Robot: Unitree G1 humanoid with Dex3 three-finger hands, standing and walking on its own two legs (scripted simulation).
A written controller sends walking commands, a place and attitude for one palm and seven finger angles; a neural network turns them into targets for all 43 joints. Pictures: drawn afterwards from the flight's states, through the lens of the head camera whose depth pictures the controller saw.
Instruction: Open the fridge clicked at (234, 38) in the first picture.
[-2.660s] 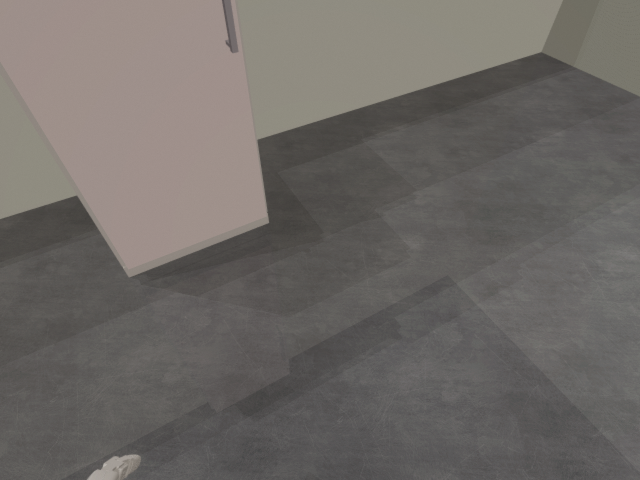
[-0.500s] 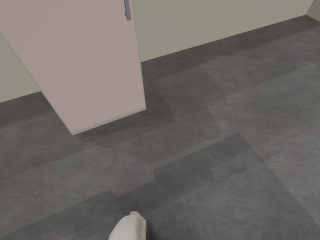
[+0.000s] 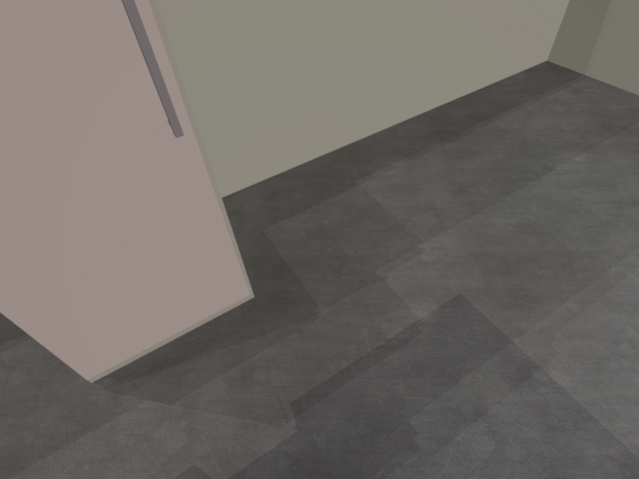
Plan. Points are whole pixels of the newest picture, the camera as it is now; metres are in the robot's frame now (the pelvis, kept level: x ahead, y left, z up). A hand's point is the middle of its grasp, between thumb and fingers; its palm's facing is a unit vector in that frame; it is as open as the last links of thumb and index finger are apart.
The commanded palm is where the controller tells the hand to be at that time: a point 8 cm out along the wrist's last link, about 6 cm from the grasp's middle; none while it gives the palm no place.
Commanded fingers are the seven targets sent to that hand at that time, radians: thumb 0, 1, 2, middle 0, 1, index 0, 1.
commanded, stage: turn to face it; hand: right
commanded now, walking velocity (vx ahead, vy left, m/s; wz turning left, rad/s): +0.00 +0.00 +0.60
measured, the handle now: (139, 36) +0.77 +0.34 +0.23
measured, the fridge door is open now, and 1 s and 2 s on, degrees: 0 0 0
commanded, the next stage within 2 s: take the last steps up to it in 0.92 s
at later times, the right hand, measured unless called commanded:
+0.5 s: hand (451, 444) +0.21 -0.17 -0.15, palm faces -0.25 +0.93 -0.28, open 7.4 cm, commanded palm none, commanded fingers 0.00 -0.90 -0.90 0.20 0.30 0.20 0.30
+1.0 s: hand (437, 429) +0.24 -0.16 -0.17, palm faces -0.41 +0.90 -0.16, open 7.4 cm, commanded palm none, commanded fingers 0.00 -0.90 -0.90 0.20 0.30 0.20 0.30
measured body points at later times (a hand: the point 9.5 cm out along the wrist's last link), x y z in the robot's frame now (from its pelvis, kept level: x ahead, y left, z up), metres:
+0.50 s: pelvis +0.07 +0.00 +0.00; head +0.09 +0.03 +0.45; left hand +0.02 +0.24 -0.16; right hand +0.22 -0.22 -0.13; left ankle +0.05 +0.11 -0.73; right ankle +0.09 -0.10 -0.73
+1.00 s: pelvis +0.09 -0.03 +0.01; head +0.12 -0.05 +0.45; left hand +0.04 +0.23 -0.12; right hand +0.26 -0.21 -0.16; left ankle +0.04 +0.10 -0.71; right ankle +0.13 -0.11 -0.73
